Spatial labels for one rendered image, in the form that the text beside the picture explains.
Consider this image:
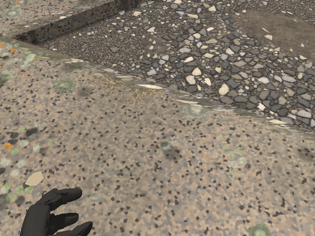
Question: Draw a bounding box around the left robot hand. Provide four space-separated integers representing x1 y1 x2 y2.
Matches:
19 188 93 236

